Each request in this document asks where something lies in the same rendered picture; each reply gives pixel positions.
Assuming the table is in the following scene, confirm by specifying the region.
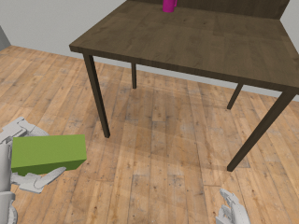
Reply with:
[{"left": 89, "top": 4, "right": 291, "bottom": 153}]
[{"left": 68, "top": 0, "right": 299, "bottom": 172}]

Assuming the left robot hand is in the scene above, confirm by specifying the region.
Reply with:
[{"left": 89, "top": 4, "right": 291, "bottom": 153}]
[{"left": 0, "top": 117, "right": 67, "bottom": 194}]

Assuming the sponge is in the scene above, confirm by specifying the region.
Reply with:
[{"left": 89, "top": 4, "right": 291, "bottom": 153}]
[{"left": 11, "top": 134, "right": 87, "bottom": 176}]

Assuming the robot left forearm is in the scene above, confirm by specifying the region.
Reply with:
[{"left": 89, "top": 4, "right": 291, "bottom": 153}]
[{"left": 0, "top": 191, "right": 18, "bottom": 224}]

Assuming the right robot hand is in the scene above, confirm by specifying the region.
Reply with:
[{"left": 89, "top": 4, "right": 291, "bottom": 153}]
[{"left": 215, "top": 189, "right": 251, "bottom": 224}]

